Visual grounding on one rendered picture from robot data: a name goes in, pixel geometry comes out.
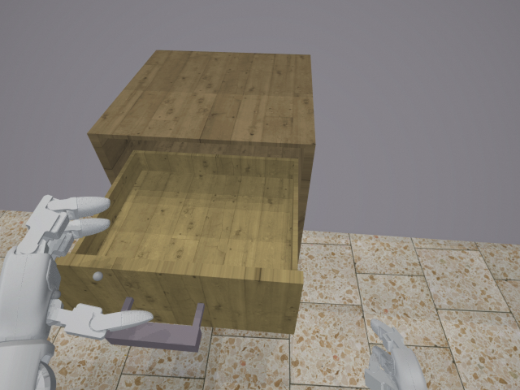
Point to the handle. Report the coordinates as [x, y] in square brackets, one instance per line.
[160, 335]

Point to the drawer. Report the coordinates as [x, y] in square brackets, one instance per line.
[195, 228]

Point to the robot left forearm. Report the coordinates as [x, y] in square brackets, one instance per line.
[24, 365]

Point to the cabinet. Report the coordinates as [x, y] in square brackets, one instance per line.
[199, 102]

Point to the right robot hand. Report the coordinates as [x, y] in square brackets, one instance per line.
[401, 369]

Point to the left robot hand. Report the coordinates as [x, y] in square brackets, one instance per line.
[30, 275]

